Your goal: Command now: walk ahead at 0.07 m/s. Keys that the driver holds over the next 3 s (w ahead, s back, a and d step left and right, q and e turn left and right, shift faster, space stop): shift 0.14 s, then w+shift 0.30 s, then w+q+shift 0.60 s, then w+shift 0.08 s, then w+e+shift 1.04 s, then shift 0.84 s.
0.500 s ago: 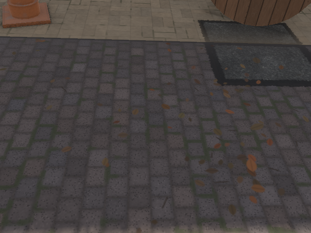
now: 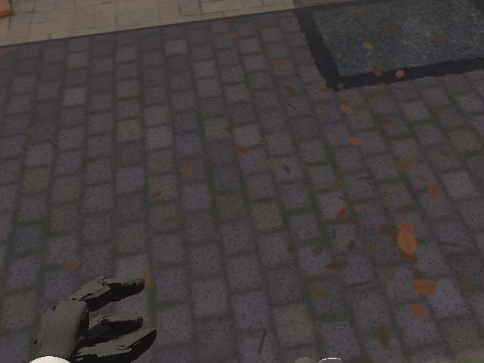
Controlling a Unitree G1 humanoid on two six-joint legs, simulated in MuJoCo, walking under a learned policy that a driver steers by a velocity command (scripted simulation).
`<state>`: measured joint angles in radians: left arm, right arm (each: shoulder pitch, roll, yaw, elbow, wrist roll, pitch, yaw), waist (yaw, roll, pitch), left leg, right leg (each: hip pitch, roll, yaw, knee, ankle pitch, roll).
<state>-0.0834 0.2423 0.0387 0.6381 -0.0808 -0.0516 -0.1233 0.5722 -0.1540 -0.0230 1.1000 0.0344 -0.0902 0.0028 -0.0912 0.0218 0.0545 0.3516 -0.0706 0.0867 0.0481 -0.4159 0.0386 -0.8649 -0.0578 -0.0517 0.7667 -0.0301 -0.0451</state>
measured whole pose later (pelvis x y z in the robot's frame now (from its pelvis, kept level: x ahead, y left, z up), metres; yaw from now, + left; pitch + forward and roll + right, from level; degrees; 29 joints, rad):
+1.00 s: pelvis +0.69 +0.09 +0.02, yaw +23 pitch +1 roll +2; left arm 0.24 0.21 0.02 0.80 0.05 -0.13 0.00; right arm 0.38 -0.31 -0.08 0.88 -0.02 -0.04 0.02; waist 0.00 0.02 0.01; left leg -0.24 -0.21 0.05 0.51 -0.29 0.18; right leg -0.50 -0.11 0.07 1.39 -0.31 0.00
